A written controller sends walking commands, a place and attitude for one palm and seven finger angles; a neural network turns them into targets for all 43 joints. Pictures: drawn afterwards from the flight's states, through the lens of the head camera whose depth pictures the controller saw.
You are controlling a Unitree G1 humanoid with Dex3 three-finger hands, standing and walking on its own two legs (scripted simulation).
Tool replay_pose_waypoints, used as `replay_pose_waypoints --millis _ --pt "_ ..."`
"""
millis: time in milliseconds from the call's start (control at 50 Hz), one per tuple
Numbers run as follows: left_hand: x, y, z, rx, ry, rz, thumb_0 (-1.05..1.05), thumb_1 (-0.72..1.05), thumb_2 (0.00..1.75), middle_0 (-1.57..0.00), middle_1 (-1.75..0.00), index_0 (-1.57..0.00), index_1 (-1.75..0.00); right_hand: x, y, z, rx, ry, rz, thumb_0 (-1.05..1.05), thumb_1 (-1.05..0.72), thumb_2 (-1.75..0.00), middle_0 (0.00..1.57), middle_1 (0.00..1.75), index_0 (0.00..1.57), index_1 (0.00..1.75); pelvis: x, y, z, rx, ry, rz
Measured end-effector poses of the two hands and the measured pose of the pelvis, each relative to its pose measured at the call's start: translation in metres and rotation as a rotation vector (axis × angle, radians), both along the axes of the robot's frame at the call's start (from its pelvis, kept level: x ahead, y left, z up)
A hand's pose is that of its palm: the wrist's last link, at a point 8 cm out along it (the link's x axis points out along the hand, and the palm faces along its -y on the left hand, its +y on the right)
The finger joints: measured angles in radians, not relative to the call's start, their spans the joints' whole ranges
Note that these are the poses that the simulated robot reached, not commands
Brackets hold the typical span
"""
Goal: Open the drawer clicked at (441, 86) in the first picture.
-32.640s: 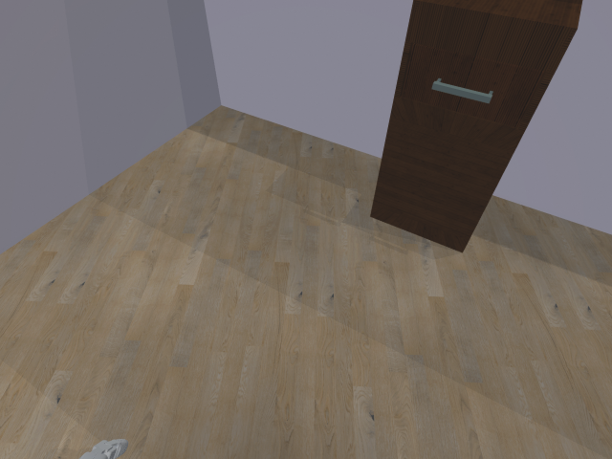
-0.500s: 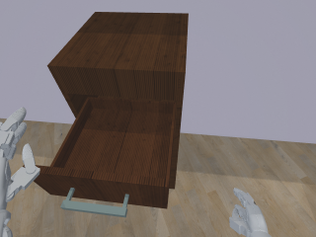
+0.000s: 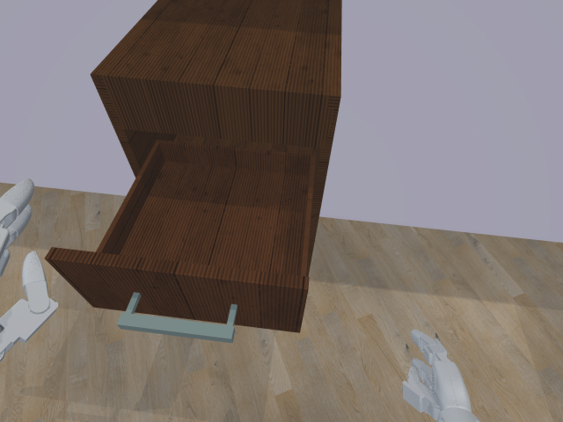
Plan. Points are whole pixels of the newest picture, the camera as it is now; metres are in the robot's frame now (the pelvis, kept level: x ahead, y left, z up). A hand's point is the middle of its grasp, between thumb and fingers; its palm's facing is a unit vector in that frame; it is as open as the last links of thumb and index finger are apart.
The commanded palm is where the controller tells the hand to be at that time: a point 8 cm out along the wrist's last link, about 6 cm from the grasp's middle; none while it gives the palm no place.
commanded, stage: step back with the hand held close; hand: left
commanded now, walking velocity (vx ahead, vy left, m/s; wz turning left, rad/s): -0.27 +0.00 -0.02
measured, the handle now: (180, 316) +0.28 +0.19 -0.06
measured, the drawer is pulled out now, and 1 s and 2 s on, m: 0.30 0.30 0.30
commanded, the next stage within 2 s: stop stepping back and stand still in 0.66 s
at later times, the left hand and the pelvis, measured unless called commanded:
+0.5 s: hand (84, 351) +0.15 +0.19 +0.17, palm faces +0.24 -0.83 -0.51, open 7.4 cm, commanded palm +0.07 +0.24 +0.19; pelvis -0.07 -0.03 +0.00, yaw -3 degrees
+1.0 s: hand out of the picture -0.01 +0.16 +0.18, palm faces +0.32 -0.78 -0.54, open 7.4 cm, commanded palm -0.07 +0.21 +0.19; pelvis -0.19 -0.07 +0.00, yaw +2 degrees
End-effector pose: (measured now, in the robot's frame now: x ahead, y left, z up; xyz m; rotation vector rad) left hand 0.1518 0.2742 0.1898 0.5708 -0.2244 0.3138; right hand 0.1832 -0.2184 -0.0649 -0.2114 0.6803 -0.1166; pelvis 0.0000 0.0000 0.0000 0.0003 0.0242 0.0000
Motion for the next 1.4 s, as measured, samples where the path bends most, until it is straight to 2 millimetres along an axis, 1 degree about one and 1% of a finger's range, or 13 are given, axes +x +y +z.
replay_pose_waypoints --millis 140,320,420,520,580,620,720,780,880,1040,1120,1260,1400 --pt "-0.011 -0.005 -0.002 -0.053 -0.064 -0.018 0.01 0.89 0.9 -0.22 -0.3 -0.22 -0.3 -0.023 -0.007 -0.007 -0.029 0.04 0.001 0.01 -0.91 -0.9 0.2 0.3 0.21 0.3 -0.015 0.0 -0.004 -0.017 0.003 0.016" --pt "-0.02 0.009 0.002 0.018 -0.032 -0.014 0.01 0.89 0.9 -0.22 -0.3 -0.22 -0.3 -0.052 -0.009 -0.002 -0.051 0.064 -0.035 0.01 -0.91 -0.9 0.2 0.3 0.21 0.3 -0.03 0.002 0.001 -0.018 0.039 0.019" --pt "-0.027 -0.011 0.006 0.023 -0.024 -0.056 0.01 0.89 0.9 -0.21 -0.3 -0.21 -0.3 -0.057 -0.008 -0.005 -0.002 0.046 -0.004 0.01 -0.91 -0.9 0.2 0.3 0.21 0.3 -0.045 -0.011 0.003 -0.012 0.069 -0.031" --pt "-0.034 -0.049 -0.004 0.007 0.04 -0.135 0.01 0.89 0.9 -0.21 -0.3 -0.21 -0.3 -0.069 -0.023 -0.011 0.039 0.025 0.026 0.01 -0.91 -0.9 0.2 0.3 0.21 0.3 -0.081 -0.031 0.003 -0.032 0.06 -0.05" --pt "-0.05 -0.069 0.0 0.015 0.066 -0.186 0.01 0.89 0.9 -0.22 -0.3 -0.22 -0.3 -0.086 -0.04 -0.01 0.053 0.034 -0.011 0.01 -0.91 -0.9 0.2 0.3 0.21 0.3 -0.096 -0.041 0.005 -0.021 0.051 -0.042" --pt "-0.063 -0.073 0.004 0.021 0.078 -0.189 0.01 0.89 0.9 -0.22 -0.3 -0.22 -0.3 -0.099 -0.054 -0.005 0.04 0.047 -0.053 0.01 -0.91 -0.9 0.2 0.3 0.21 0.3 -0.101 -0.045 0.009 0.012 0.058 -0.041" --pt "-0.094 -0.061 0.004 0.029 0.106 -0.092 0.01 0.89 0.9 -0.22 -0.3 -0.22 -0.3 -0.125 -0.077 0.008 -0.042 0.074 -0.098 0.01 -0.91 -0.9 0.2 0.3 0.21 0.3 -0.117 -0.05 0.016 0.052 0.074 -0.022" --pt "-0.111 -0.054 -0.006 0.009 0.107 -0.05 0.01 0.89 0.9 -0.22 -0.3 -0.22 -0.3 -0.135 -0.083 0.006 -0.085 0.063 -0.091 0.01 -0.91 -0.9 0.2 0.3 0.2 0.3 -0.134 -0.047 0.009 0.019 0.066 0.006" --pt "-0.148 -0.06 -0.013 -0.006 0.093 -0.052 0.01 0.89 0.9 -0.22 -0.3 -0.22 -0.3 -0.161 -0.076 -0.001 -0.048 0.048 -0.069 0.01 -0.91 -0.9 0.19 0.3 0.2 0.3 -0.166 -0.053 0.001 0.042 0.029 0.007" --pt "-0.211 -0.081 0.021 0.04 -0.037 -0.019 0.01 0.89 0.9 -0.22 -0.3 -0.22 -0.3 -0.211 -0.062 -0.011 0.05 0.042 0.014 0.01 -0.91 -0.9 0.2 0.3 0.21 0.3 -0.199 -0.073 0.001 0.015 -0.034 0.025" --pt "-0.224 -0.076 0.02 -0.021 -0.076 0.035 0.01 0.89 0.9 -0.22 -0.3 -0.22 -0.3 -0.239 -0.073 -0.011 0.029 0.086 0.001 0.01 -0.91 -0.9 0.2 0.3 0.21 0.3 -0.211 -0.075 0.008 0.044 -0.018 0.019" --pt "-0.238 -0.074 -0.009 -0.066 -0.011 0.043 0.01 0.89 0.9 -0.21 -0.3 -0.21 -0.3 -0.275 -0.097 -0.005 -0.045 0.052 -0.032 0.01 -0.91 -0.9 0.2 0.3 0.21 0.3 -0.238 -0.075 0.002 0.031 -0.025 0.04" --pt "-0.264 -0.092 0.006 0.038 -0.015 0.019 0.01 0.89 0.9 -0.22 -0.3 -0.22 -0.3 -0.289 -0.109 -0.018 -0.009 0.059 -0.028 0.01 -0.91 -0.9 0.2 0.3 0.2 0.3 -0.242 -0.09 -0.003 0.022 -0.047 0.057"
